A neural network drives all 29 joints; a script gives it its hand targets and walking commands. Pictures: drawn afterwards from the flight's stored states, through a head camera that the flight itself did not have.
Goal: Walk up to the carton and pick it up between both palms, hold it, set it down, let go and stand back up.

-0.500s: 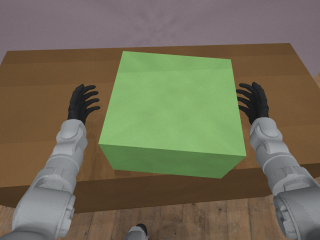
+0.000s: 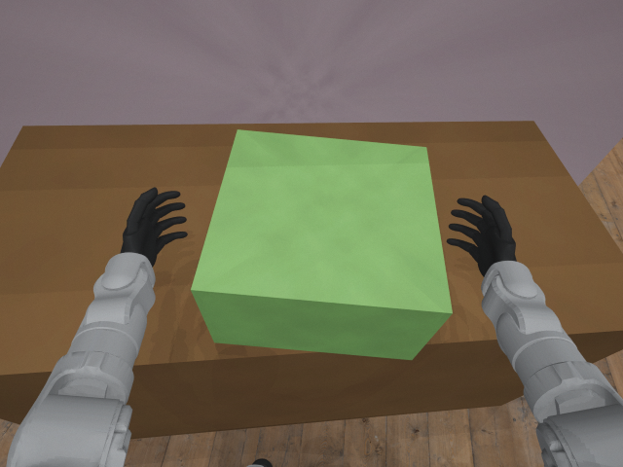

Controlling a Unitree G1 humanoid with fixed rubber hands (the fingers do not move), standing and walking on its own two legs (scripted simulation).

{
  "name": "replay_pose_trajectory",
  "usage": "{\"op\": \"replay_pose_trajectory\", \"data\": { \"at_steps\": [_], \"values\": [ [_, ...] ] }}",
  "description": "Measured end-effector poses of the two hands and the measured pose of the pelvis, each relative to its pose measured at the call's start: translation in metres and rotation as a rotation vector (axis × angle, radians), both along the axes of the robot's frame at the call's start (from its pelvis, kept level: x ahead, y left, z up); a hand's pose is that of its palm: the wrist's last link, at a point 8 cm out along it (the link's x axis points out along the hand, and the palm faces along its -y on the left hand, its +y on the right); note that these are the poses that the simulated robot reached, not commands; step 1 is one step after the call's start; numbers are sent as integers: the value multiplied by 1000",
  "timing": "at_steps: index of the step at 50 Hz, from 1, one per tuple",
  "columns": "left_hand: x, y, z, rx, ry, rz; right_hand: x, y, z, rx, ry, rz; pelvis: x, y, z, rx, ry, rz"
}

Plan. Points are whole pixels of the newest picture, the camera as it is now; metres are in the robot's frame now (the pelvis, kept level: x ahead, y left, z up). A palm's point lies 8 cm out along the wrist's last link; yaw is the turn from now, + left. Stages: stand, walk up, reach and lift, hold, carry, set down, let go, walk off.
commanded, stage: set down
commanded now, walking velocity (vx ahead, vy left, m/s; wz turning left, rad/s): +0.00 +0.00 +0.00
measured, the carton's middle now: (322, 242) +0.45 +0.01 -0.04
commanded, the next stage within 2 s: let go in 1.96 s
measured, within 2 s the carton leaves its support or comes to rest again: neither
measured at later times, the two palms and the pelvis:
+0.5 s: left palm (110, 302) +0.31 +0.28 +0.03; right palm (509, 309) +0.31 -0.21 +0.04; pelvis +0.00 +0.00 +0.01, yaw +1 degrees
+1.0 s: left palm (111, 374) +0.24 +0.27 -0.01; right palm (506, 376) +0.24 -0.21 +0.00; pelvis +0.01 +0.00 +0.01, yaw +1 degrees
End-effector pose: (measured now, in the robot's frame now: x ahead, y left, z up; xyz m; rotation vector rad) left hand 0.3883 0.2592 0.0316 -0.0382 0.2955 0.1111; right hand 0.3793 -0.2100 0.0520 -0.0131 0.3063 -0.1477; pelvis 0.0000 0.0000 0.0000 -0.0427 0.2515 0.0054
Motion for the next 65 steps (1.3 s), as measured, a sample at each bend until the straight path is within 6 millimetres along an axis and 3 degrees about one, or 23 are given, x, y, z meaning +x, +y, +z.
{"op": "replay_pose_trajectory", "data": {
  "at_steps": [8, 13, 23, 28, 45, 55, 65],
  "values": [
    [-43, 6, -23, 12, 37, 14, -41, -6, -23, 29, 14, -12, 3, -2, 2, 8, -40, 5],
    [-61, 14, -22, 17, 28, 30, -58, -7, -26, 41, 20, -12, 3, -3, 2, 11, -71, 9],
    [-75, 19, -4, 19, -8, 19, -69, -3, -12, 56, -14, -9, 2, -3, 5, 17, -155, 19],
    [-83, 16, -5, 13, -8, 9, -78, -2, -11, 57, -17, -12, 3, -2, 6, 20, -190, 18],
    [-142, 9, -43, 17, 51, 31, -134, 1, -47, 66, 34, -43, 12, -1, 7, 28, -236, 7],
    [-156, 8, -45, 31, 34, 18, -147, 5, -54, 61, 20, -47, 15, 0, 7, 30, -270, 5],
    [-174, 1, -54, 39, 67, -18, -174, 11, -71, 54, 53, -76, 22, 3, 7, 31, -299, -12]
  ]
}}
